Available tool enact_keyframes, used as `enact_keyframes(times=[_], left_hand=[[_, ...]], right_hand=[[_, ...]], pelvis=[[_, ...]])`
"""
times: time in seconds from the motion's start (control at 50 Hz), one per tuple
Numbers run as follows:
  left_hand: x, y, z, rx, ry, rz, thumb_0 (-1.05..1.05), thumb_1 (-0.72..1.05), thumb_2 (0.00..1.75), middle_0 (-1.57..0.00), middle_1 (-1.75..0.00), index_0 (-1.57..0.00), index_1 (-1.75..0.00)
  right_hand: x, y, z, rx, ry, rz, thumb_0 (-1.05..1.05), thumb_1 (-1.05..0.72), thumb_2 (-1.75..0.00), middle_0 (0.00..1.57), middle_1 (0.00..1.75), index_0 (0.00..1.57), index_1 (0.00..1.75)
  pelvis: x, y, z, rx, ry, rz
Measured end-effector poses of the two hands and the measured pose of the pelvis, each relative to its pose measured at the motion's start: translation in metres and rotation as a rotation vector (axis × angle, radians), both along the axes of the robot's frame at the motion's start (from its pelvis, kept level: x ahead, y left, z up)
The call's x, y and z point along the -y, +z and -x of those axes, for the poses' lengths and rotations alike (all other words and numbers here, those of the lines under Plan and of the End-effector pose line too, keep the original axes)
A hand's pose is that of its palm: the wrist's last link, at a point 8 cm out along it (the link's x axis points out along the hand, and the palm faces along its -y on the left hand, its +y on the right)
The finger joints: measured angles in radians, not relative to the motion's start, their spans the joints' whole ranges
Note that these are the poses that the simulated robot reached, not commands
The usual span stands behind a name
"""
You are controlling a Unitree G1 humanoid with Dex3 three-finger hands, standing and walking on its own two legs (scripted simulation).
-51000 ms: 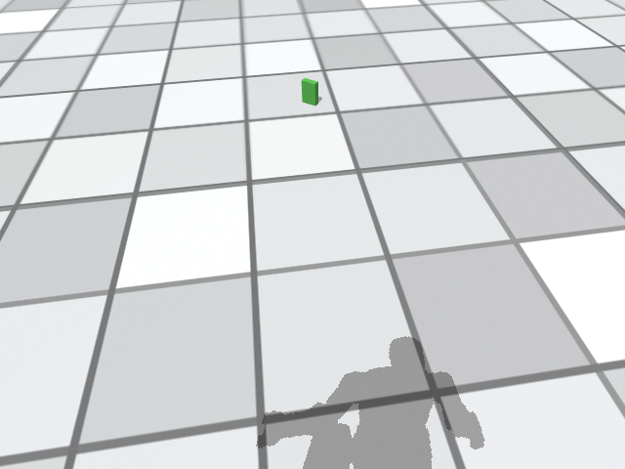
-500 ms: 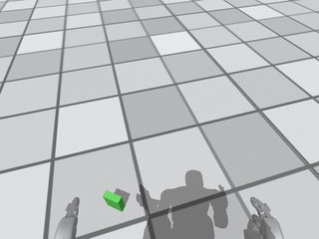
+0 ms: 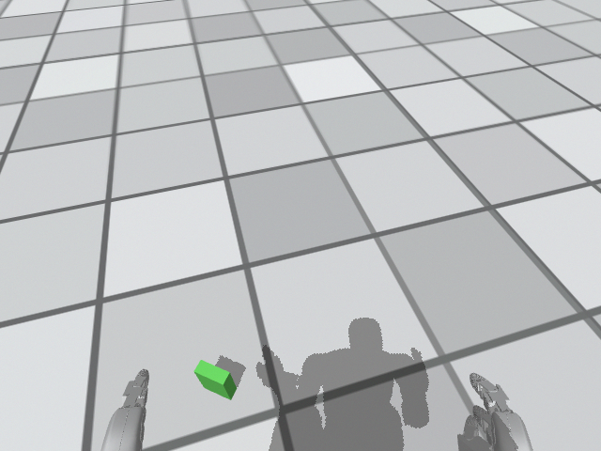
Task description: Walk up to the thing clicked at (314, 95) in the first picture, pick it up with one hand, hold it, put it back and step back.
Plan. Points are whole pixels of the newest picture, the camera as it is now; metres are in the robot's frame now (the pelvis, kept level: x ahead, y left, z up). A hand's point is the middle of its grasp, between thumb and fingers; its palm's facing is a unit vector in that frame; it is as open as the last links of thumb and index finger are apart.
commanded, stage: home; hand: left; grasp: from above
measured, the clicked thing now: (216, 380) +0.45 +0.28 -0.65
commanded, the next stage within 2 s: stand in 0.48 s
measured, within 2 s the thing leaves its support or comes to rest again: neither
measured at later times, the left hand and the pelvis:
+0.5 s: hand (177, 440) +0.17 +0.18 -0.05, palm faces +0.11 -0.95 -0.28, open 17.4 cm; pelvis +0.00 +0.00 +0.00, yaw +0 degrees
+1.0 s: hand out of the picture +0.08 +0.26 -0.11, palm faces +0.00 -0.93 -0.36, open 10.2 cm; pelvis +0.00 +0.01 +0.04, yaw +1 degrees
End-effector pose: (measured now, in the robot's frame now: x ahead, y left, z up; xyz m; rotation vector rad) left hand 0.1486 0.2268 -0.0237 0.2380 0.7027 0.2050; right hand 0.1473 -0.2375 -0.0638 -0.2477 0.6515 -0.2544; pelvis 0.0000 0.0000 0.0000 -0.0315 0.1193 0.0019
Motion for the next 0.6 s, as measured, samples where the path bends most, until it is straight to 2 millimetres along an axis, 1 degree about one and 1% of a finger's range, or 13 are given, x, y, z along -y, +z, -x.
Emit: enact_keyframes(times=[0.36,0.58,0.6], left_hand=[[0.0021,-0.0002,-0.0016,-0.007,0.006,0.0,-0.01,-0.53,0.06,-0.05,-0.06,-0.06,-0.05],[0.0027,0.0002,-0.0003,-0.004,0.006,0.002,-0.01,-0.54,0.06,-0.05,-0.06,-0.06,-0.05],[0.0016,-0.0024,-0.0007,-0.002,-0.017,-0.015,0.0,-0.54,0.06,-0.05,-0.06,-0.06,-0.05]], right_hand=[[0.0037,-0.0002,-0.0049,-0.007,0.001,0.003,0.01,-0.9,-0.91,0.2,0.3,0.2,0.3],[0.0039,0.0007,-0.0036,-0.004,0.002,0.003,0.01,-0.9,-0.91,0.2,0.3,0.2,0.3],[0.0042,-0.0011,-0.003,-0.024,0.026,0.017,0.01,-0.9,-0.91,0.2,0.3,0.2,0.3]], pelvis=[[0.0029,0.0005,-0.0035,-0.005,0.003,-0.001],[0.0029,0.0007,-0.0019,-0.001,0.003,-0.002],[0.0029,0.0015,-0.0006,0.015,0.007,-0.005]])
